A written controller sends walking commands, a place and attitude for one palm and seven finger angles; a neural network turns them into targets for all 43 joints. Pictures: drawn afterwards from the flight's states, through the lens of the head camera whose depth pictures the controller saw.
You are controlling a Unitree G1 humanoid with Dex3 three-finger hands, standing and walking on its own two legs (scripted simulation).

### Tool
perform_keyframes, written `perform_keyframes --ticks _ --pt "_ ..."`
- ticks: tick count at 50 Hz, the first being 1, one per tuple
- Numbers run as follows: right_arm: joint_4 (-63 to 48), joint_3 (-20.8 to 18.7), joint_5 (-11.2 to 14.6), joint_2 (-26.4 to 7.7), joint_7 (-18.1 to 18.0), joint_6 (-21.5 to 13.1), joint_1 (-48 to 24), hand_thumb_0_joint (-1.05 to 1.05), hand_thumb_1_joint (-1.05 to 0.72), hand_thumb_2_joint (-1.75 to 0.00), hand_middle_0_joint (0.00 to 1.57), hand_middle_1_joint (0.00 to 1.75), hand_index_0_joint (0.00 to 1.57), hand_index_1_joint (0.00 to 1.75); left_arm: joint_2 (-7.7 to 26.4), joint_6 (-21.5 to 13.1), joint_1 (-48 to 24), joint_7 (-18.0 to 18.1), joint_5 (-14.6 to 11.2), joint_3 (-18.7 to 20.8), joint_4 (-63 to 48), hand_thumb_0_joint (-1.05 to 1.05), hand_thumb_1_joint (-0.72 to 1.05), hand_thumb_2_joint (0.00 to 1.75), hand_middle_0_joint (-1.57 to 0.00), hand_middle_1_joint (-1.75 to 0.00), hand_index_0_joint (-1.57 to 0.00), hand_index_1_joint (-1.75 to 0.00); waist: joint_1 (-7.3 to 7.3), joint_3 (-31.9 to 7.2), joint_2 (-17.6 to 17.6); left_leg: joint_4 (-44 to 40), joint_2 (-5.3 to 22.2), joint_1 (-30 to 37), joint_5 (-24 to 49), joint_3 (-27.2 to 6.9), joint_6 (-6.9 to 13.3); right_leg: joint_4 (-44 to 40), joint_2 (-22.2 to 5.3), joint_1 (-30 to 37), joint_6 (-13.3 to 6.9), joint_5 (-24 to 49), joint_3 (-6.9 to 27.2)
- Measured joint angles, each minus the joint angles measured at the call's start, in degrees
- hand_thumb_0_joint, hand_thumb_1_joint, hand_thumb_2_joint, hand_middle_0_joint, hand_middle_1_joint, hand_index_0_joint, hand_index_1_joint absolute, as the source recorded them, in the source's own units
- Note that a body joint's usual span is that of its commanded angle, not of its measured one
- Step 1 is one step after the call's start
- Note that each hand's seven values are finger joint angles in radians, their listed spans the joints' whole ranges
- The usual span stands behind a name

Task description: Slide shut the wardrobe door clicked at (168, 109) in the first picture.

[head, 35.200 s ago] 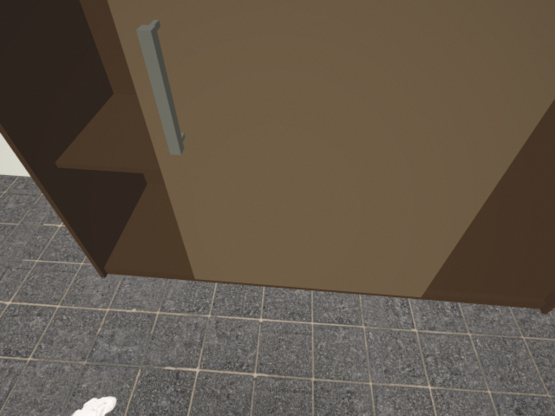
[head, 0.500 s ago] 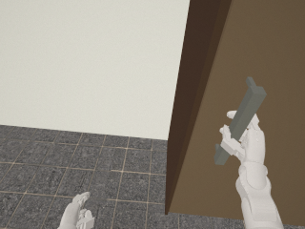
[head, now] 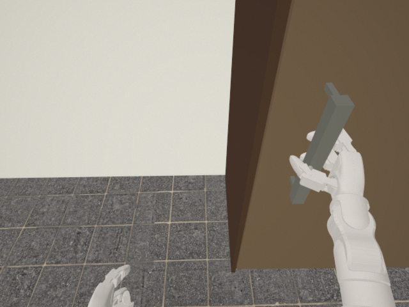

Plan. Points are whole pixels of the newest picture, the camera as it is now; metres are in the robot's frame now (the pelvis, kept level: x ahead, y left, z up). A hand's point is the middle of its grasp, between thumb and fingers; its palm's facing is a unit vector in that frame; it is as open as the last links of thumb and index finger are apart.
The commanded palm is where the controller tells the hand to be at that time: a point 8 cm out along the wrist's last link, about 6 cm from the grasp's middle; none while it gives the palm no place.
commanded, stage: loosen the grip on the handle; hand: right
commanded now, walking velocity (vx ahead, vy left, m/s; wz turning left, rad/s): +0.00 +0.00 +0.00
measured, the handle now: (310, 151) +0.39 -0.20 +0.11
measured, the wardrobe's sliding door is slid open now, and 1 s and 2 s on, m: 0.00 0.00 0.00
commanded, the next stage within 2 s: slip the hand off the handle in 0.38 s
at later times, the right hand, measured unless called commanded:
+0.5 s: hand (307, 167) +0.34 -0.18 +0.11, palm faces +0.23 +0.97 -0.12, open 14.6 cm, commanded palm +0.31 -0.23 +0.12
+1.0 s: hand (343, 165) +0.34 -0.24 +0.12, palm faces +0.24 +0.96 -0.12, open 14.6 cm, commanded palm +0.31 -0.29 +0.12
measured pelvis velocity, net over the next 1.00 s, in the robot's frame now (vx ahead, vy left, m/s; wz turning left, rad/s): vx -0.02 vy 0.00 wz -0.03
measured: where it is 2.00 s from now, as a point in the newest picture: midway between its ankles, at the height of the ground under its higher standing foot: outside the picture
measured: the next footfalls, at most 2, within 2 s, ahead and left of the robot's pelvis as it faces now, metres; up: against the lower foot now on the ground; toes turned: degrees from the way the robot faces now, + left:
none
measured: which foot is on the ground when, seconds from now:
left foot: down 0.00-1.00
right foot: down 0.00-1.00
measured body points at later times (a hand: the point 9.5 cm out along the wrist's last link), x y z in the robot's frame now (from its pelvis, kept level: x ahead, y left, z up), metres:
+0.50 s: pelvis -0.02 +0.04 -0.01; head +0.00 +0.04 +0.44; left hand +0.11 +0.31 -0.12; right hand +0.32 -0.23 +0.12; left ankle +0.02 +0.17 -0.74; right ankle -0.04 -0.14 -0.74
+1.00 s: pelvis -0.02 +0.00 -0.01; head +0.00 +0.00 +0.44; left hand +0.11 +0.25 -0.11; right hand +0.32 -0.29 +0.13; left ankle +0.02 +0.17 -0.74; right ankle -0.04 -0.14 -0.74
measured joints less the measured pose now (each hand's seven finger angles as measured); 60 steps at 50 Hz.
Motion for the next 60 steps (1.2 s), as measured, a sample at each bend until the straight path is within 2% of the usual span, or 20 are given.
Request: perform_keyframes --ticks 3,6,11,16,19,24,30,35,44,55,60 --pt "1.6 -0.9 -1.2 0.2 -1.7 -1.7 -0.1 0.0 -0.15 -0.55 0.43 1.38 0.37 1.38 1.4 -0.9 0.3 -0.7 0.6 0.5 0.5 0.01 0.9 0.9 -0.2 -0.3 -0.21 -0.3 0.9 -0.1 -0.9 0.4 -0.5 -0.4 -0.3 0.9 -0.5 0.8 -0.7 -1.0 0.6 0.2 1.0" --pt "4.1 -2.4 -1.2 -0.4 -1.7 -2.9 -1.1 0.0 0.09 -0.43 0.41 1.35 0.33 1.36 2.9 -1.1 0.5 -0.7 0.7 1.4 0.7 0.01 0.9 0.9 -0.2 -0.3 -0.21 -0.3 1.85 0.0 -2.0 1.5 -0.8 -1.3 -0.5 1.6 0.0 1.0 -1.0 -1.8 1.0 0.6 1.8" --pt "8.3 -3.8 0.8 -2.7 0.7 -4.9 -3.1 0.0 0.35 -0.3 0.36 1.3 0.28 1.31 5.1 -0.9 1.2 0.1 0.1 2.7 1.6 0.01 0.9 0.9 -0.2 -0.3 -0.21 -0.3 2.37 0.5 -2.9 3.3 -1.1 -2.8 -1.1 2.6 0.8 1.6 -1.4 -3.2 1.0 1.2 2.9" --pt "12.0 -4.4 2.7 -4.6 3.2 -6.6 -5.3 0.0 0.48 -0.24 0.33 1.25 0.27 1.25 6.3 -0.3 1.5 0.6 -0.6 3.8 2.8 0.01 0.9 0.9 -0.2 -0.3 -0.2 -0.3 2.76 0.8 -2.9 4.3 -1.6 -3.5 -1.4 3.5 1.5 2.6 -1.9 -4.3 -0.3 1.0 3.9" --pt "14.2 -4.9 3.3 -5.2 3.7 -7.2 -6.8 0.0 0.51 -0.22 0.3 1.21 0.26 1.21 6.7 0.2 1.3 0.5 -0.7 4.4 3.0 0.01 0.9 0.9 -0.2 -0.3 -0.2 -0.3 3.19 0.9 -3.1 5.0 -1.7 -4.1 -1.7 3.8 1.7 3.7 -2.0 -5.2 -0.6 0.6 4.4" --pt "14.7 -5.4 3.6 -5.4 4.1 -8.2 -6.4 -0.01 0.54 -0.21 0.28 1.18 0.26 1.17 6.8 0.7 1.2 0.2 -0.6 4.9 2.2 0.01 0.91 0.9 -0.2 -0.3 -0.2 -0.3 3.49 0.4 -3.5 6.4 -1.4 -5.1 -2.4 3.4 1.5 4.8 -1.8 -6.0 0.0 0.0 4.3" --pt "14.4 -4.5 3.8 -4.7 5.0 -9.2 -6.3 -0.01 0.55 -0.2 0.31 1.19 0.26 1.16 5.7 0.6 1.2 0.4 -0.8 4.1 1.8 0.01 0.91 0.9 -0.2 -0.3 -0.2 -0.3 2.93 -0.2 -3.3 7.1 -0.6 -5.4 -3.1 3.1 0.8 5.6 -1.1 -6.3 0.6 -0.7 4.1" --pt "14.0 -4.1 3.3 -5.1 5.7 -8.8 -6.5 -0.01 0.55 -0.2 0.34 1.2 0.3 1.18 4.4 0.9 0.8 0.6 -0.8 3.1 1.1 0.01 0.9 0.9 -0.2 -0.3 -0.2 -0.3 2.68 -0.4 -2.9 6.7 -0.3 -5.3 -2.8 2.6 0.2 5.8 -0.7 -6.3 1.0 -1.0 3.6" --pt "14.0 -7.2 3.2 -6.8 5.2 -7.7 -6.4 -0.01 0.55 -0.2 0.31 1.17 0.28 1.16 3.3 1.2 1.5 1.4 -1.0 1.5 -0.2 0.01 0.9 0.9 -0.2 -0.3 -0.21 -0.3 2.45 -0.9 -2.3 5.7 0.4 -4.9 -2.1 1.4 -0.8 6.1 0.1 -6.0 0.1 -1.4 2.5" --pt "16.5 -9.0 4.9 -9.6 9.7 -8.1 -8.3 -0.01 0.55 -0.2 0.29 1.17 0.25 1.15 4.4 1.5 2.7 2.7 -1.5 1.3 -0.1 0.01 0.9 0.9 -0.2 -0.3 -0.21 -0.3 2.28 -0.3 -1.8 5.3 0.8 -5.7 -1.6 1.5 -0.9 7.2 0.6 -7.7 -0.5 -1.7 2.8" --pt "13.9 -9.4 5.5 -9.2 10.1 -8.7 -4.9 -0.01 0.55 -0.2 0.29 1.17 0.25 1.15 4.9 1.4 3.5 2.3 -1.5 1.8 -0.9 0.01 0.9 0.9 -0.2 -0.3 -0.21 -0.3 2.48 -1.0 -2.3 5.4 0.7 -5.9 -1.8 1.1 -0.9 7.3 0.4 -7.6 -0.5 -2.0 2.3"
